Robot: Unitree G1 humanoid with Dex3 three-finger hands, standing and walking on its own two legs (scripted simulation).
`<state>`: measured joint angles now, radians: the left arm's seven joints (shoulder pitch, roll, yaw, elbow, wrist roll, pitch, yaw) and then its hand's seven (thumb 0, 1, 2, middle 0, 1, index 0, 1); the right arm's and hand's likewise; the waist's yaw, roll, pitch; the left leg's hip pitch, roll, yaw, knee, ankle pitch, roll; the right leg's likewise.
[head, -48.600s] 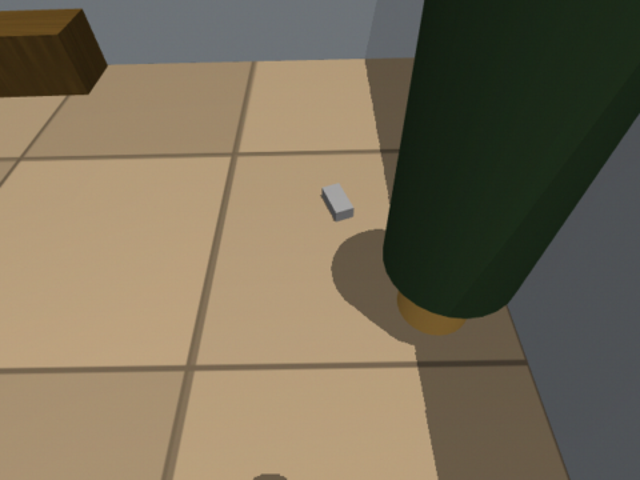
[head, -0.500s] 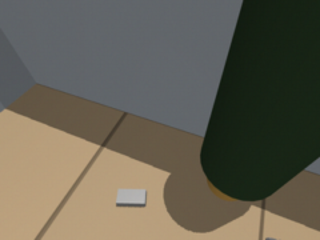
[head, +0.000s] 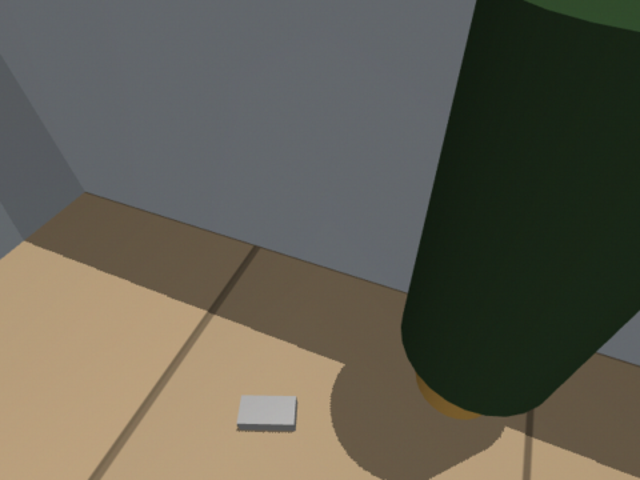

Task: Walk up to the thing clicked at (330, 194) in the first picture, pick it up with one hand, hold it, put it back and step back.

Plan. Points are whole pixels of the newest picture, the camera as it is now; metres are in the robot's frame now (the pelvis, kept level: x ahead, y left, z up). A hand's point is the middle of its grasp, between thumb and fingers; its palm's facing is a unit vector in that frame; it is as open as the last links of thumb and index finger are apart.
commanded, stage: stand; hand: left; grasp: from above
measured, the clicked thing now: (268, 412) +0.45 +0.22 -0.75
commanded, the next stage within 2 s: step back in 1.64 s
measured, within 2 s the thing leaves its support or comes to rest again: neither
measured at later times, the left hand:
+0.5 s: hand out of the picture +0.05 +0.23 -0.16, palm faces +0.02 -0.94 -0.33, open 7.4 cm
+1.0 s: hand out of the picture +0.09 +0.23 -0.15, palm faces +0.02 -0.94 -0.33, open 7.4 cm
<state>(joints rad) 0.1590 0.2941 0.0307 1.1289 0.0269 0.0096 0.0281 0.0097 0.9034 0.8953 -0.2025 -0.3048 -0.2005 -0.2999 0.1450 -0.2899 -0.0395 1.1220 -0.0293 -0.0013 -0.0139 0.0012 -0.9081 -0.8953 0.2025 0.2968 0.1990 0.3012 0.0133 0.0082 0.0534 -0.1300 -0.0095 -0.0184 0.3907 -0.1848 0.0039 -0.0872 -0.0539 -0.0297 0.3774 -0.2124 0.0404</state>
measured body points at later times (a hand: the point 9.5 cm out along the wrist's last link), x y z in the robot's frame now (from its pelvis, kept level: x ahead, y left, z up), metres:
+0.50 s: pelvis +0.00 -0.01 +0.00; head +0.01 -0.02 +0.45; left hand +0.05 +0.28 -0.14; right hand +0.06 -0.30 -0.14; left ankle +0.02 +0.12 -0.74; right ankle +0.00 -0.14 -0.74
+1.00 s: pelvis +0.01 -0.02 +0.00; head +0.02 -0.02 +0.45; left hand +0.09 +0.28 -0.13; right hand +0.09 -0.31 -0.14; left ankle +0.02 +0.12 -0.74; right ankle +0.00 -0.14 -0.74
